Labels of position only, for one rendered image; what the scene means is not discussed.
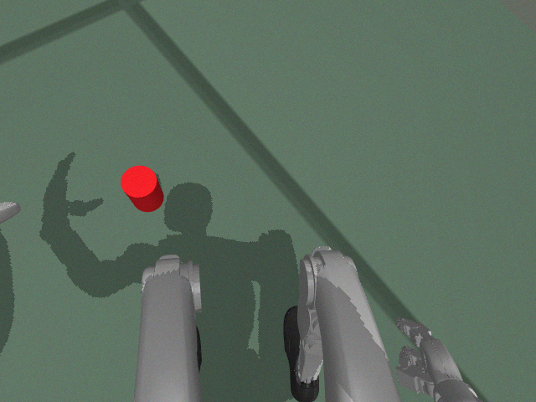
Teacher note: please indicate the left robot hand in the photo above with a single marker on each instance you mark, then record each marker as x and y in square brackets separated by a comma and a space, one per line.
[8, 210]

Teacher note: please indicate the right robot foot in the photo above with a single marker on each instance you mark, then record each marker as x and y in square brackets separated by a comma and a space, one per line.
[301, 391]

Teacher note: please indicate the right robot arm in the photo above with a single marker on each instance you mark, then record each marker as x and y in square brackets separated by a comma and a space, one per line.
[453, 390]

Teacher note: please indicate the can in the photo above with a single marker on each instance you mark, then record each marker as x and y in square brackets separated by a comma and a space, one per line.
[142, 187]

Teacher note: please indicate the right robot hand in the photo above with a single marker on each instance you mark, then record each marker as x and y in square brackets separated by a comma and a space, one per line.
[431, 365]

